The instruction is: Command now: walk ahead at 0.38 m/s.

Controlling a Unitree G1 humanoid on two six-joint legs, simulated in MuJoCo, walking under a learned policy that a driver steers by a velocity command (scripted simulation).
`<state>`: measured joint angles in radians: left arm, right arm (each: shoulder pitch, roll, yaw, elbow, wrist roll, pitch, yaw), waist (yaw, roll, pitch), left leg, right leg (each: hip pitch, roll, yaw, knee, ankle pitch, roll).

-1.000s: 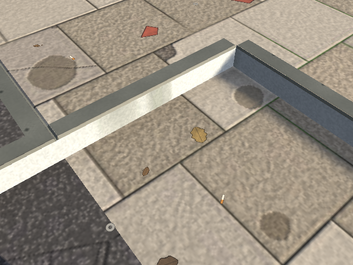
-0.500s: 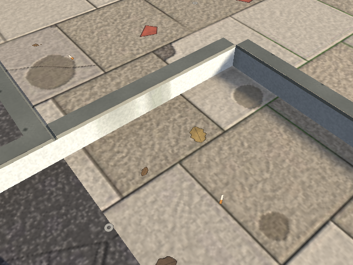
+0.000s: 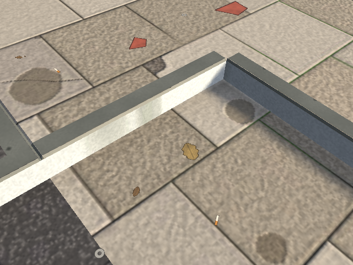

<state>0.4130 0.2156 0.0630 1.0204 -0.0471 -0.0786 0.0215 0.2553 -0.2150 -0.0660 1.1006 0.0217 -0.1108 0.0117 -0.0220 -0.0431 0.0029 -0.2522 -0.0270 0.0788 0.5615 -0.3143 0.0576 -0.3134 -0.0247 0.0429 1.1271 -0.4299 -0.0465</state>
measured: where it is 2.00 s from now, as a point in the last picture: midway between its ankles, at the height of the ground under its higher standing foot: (183, 176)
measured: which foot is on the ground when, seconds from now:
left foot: down 0.00-0.42, up 0.44-0.98, down 1.00-1.00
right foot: up 0.00-0.38, down 0.40-1.00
